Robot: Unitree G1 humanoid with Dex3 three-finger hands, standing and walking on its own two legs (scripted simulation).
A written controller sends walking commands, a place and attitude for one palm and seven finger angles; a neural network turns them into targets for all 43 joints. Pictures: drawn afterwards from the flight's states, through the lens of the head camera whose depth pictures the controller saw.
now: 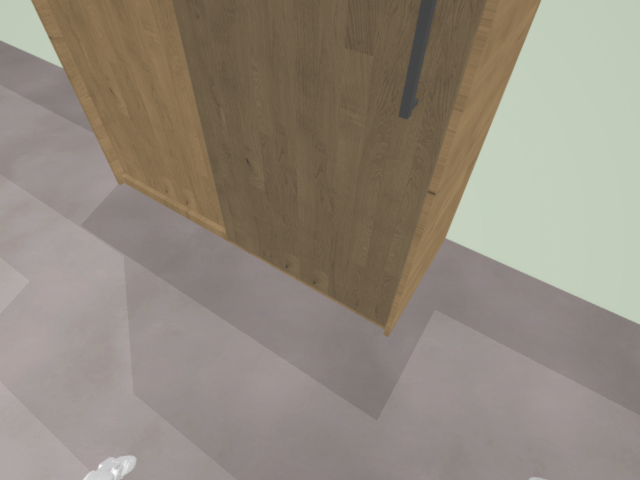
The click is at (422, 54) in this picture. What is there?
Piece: wardrobe's sliding door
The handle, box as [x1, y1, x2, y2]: [398, 0, 436, 118]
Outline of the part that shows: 436,0 421,0 398,116 407,118 410,115 411,110 417,103 418,99 414,96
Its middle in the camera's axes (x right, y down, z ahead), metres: +0.17 -0.31 +0.66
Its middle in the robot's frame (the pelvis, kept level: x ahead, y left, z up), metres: +0.74 -0.12 +0.20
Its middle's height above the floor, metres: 0.96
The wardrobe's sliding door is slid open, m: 0.00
